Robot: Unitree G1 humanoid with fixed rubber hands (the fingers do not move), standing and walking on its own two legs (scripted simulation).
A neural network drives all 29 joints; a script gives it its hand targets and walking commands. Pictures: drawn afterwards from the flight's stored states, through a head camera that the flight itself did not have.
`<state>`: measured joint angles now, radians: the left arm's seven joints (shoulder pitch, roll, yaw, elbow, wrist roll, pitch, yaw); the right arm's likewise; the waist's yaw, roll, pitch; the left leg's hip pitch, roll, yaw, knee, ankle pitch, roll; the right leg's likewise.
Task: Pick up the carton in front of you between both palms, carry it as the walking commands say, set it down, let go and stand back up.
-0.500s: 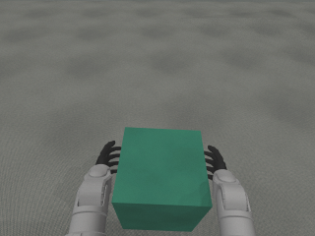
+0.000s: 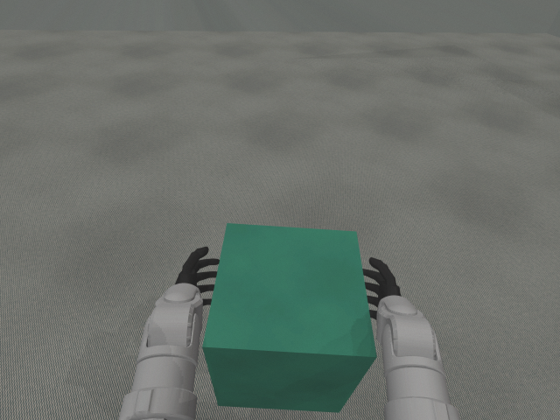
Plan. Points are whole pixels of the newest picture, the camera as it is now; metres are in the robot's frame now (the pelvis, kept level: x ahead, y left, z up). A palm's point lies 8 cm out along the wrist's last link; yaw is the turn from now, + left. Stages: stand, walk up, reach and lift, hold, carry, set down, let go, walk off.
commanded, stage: set down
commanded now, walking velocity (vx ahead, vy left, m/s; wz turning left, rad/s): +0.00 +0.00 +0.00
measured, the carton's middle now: (285, 321) +0.30 +0.00 -0.03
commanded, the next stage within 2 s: none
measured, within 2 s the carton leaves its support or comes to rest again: neither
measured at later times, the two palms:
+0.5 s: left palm (202, 317) +0.34 +0.15 -0.10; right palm (360, 320) +0.35 -0.15 -0.10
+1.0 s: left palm (212, 334) +0.38 +0.15 -0.25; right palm (342, 334) +0.40 -0.15 -0.25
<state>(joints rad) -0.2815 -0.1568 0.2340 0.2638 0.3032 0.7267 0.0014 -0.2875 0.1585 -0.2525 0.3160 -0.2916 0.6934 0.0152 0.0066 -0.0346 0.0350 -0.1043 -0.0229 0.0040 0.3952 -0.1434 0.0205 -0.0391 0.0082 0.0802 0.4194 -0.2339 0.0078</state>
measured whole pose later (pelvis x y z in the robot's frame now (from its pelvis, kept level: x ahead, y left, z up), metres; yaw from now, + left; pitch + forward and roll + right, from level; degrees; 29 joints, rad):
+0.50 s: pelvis -0.01 -0.01 -0.04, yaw +1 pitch +15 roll +0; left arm -0.51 -0.17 0.44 0.53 0.34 0.24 0.00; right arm -0.53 0.16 -0.44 0.58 -0.36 0.23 0.01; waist 0.02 -0.02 0.08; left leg -0.76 -0.03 -0.06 0.74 -0.23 -0.01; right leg -0.70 0.06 0.08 0.78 -0.34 0.00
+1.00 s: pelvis -0.04 -0.02 -0.17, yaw +0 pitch +41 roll -1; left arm -0.76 -0.10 0.48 0.60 0.25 0.23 0.03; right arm -0.79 0.07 -0.42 0.68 -0.22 0.22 -0.04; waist 0.03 -0.02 -0.21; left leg -1.65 -0.07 -0.10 1.33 -0.38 -0.04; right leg -1.59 0.11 0.07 1.37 -0.50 0.02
